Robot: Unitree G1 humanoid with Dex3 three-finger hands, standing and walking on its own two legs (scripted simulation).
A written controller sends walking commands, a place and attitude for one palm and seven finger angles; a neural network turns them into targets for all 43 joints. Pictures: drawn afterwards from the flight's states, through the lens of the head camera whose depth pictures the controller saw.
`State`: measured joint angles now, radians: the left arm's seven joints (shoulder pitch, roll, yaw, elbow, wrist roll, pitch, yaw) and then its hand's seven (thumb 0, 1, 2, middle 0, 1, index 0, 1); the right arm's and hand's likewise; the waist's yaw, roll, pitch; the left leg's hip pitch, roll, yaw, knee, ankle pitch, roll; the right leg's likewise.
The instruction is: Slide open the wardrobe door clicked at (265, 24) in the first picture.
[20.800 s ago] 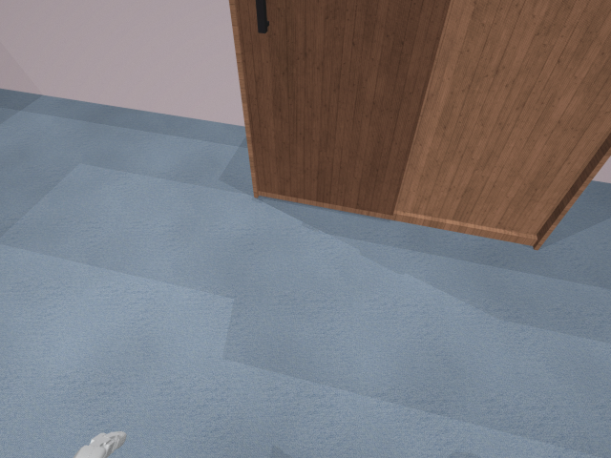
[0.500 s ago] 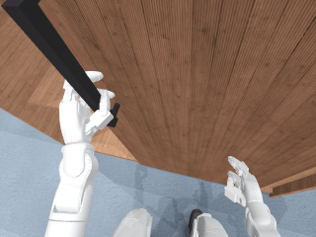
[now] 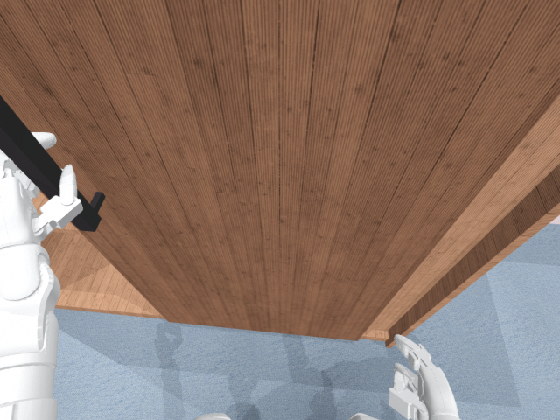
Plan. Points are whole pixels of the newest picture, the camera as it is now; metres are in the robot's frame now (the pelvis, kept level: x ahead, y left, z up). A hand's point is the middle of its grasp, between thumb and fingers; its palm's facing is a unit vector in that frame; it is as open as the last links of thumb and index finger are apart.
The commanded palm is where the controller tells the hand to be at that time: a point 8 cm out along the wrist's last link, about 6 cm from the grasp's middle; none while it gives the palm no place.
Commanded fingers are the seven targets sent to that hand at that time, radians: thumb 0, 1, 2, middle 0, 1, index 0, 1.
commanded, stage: stop walking and hold the door there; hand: left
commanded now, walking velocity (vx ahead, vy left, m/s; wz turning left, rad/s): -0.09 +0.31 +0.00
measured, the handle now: (35, 139) +0.35 +0.36 +0.18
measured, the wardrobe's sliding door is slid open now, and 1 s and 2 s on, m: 0.52 0.52 0.51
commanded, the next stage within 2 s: none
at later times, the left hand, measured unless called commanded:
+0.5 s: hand (65, 198) +0.30 +0.33 +0.13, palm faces +0.54 -0.80 -0.25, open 6.7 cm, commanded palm +0.26 +0.35 +0.11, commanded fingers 0.00 0.90 0.90 -0.45 -1.40 -0.45 -1.40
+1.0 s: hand (64, 198) +0.30 +0.33 +0.13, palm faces +0.49 -0.82 -0.29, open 6.4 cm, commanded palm +0.26 +0.35 +0.11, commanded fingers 0.00 0.90 0.90 -0.45 -1.40 -0.45 -1.40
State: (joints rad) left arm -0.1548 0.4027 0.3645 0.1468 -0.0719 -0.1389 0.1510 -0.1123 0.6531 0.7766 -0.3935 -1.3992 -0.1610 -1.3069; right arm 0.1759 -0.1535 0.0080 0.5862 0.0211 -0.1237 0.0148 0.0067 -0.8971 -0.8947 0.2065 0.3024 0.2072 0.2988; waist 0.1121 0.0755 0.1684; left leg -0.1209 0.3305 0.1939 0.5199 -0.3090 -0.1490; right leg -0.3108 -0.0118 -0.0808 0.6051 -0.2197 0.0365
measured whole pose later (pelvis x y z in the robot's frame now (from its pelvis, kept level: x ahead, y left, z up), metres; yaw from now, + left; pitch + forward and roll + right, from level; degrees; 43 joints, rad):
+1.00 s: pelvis -0.09 +0.02 +0.00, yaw -8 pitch -1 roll +0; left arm -0.40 0.56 0.42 0.79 -0.03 -0.13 0.15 -0.11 0.64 0.78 -0.33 -1.33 -0.27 -1.37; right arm 0.26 -0.32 0.00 0.72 0.05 -0.06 -0.11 0.01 -0.90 -0.89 0.20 0.30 0.20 0.30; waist -0.01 0.03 -0.01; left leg -0.27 0.04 0.08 0.50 -0.20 0.01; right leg -0.23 0.00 -0.07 0.50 -0.25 -0.02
